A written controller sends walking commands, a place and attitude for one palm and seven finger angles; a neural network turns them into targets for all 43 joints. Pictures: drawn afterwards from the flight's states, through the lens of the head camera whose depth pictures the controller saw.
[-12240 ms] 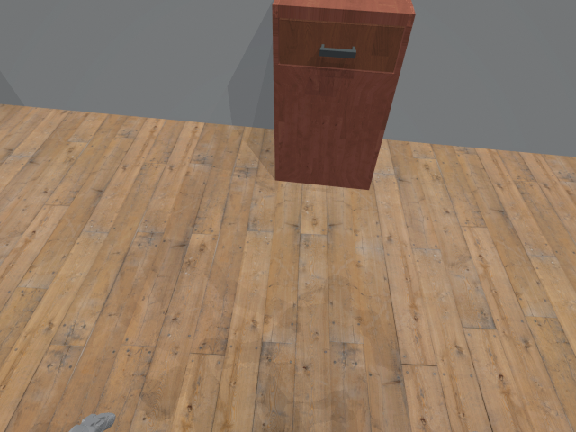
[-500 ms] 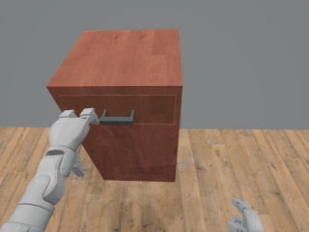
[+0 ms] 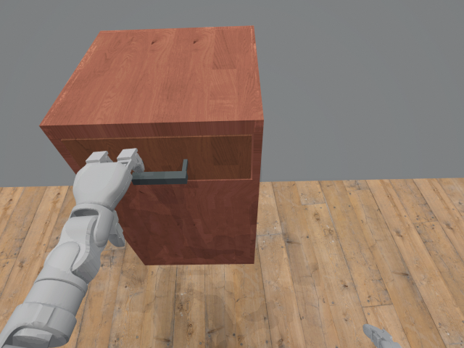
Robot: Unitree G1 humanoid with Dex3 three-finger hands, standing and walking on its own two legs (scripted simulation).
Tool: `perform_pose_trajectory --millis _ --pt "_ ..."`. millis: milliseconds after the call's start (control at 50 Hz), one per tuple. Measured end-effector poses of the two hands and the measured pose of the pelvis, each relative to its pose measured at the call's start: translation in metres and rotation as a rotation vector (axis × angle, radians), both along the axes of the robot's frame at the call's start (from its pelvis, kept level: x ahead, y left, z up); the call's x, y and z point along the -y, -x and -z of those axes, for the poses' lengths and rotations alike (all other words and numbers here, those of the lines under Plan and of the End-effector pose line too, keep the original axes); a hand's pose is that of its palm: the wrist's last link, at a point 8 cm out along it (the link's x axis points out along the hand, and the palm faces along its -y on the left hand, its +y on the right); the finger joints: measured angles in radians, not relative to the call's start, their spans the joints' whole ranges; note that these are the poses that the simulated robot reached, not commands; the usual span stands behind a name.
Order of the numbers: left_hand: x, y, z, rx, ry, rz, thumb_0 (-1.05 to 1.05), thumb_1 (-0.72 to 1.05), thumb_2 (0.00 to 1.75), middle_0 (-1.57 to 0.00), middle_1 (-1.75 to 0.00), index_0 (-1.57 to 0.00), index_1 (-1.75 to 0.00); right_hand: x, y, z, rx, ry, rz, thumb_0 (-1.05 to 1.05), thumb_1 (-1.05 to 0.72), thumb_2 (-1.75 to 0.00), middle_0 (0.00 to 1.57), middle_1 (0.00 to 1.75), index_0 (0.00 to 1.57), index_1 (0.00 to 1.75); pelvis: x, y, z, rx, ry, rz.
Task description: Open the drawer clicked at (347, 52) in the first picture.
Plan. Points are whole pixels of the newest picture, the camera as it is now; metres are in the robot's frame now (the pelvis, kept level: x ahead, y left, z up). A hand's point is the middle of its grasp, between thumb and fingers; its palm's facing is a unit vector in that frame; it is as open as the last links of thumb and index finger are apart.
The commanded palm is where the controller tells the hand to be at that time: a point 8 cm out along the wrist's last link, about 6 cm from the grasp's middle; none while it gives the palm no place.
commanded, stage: move the hooked fingers above the handle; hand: left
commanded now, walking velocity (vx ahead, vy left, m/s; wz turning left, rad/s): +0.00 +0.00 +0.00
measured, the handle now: (161, 170) +0.50 +0.22 -0.05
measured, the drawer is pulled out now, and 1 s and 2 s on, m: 0.00 0.00 0.00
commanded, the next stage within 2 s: lower the fingers behind the handle in 1.78 s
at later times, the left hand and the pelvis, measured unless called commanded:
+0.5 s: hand (137, 186) +0.40 +0.23 +0.02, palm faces -0.01 -0.04 -1.00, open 13.8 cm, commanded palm +0.38 +0.23 +0.08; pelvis +0.00 +0.01 -0.01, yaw -1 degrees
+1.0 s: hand (149, 175) +0.44 +0.22 +0.01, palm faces -0.02 -0.03 -1.00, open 13.8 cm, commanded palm +0.42 +0.22 +0.07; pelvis -0.01 +0.01 -0.02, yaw -2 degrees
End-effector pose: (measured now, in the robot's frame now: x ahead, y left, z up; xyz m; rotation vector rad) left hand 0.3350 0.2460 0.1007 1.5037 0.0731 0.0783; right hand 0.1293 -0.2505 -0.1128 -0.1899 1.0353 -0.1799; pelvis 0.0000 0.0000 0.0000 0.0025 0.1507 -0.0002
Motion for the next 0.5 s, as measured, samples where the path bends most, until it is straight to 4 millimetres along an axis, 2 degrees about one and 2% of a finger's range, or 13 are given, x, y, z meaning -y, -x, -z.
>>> perform_pose_trajectory --millis 180,500 --pt "0.009 -0.023 0.01 -0.014 -0.001 0.018 0.0 -0.49 0.3 -0.32 -1.2 -0.32 -1.2 -0.005 0.016 0.005 -0.04 -0.013 0.036 0.01 -0.9 -0.9 0.2 0.3 0.2 0.3 -0.006 -0.003 0.002 -0.025 0.002 0.012" --pt "0.019 -0.045 0.023 -0.015 -0.022 0.024 0.0 -0.49 0.3 -0.32 -1.2 -0.32 -1.2 -0.004 0.04 0.012 -0.087 -0.005 0.07 0.01 -0.9 -0.9 0.2 0.3 0.21 0.3 -0.01 0.002 0.008 -0.056 0.008 0.012"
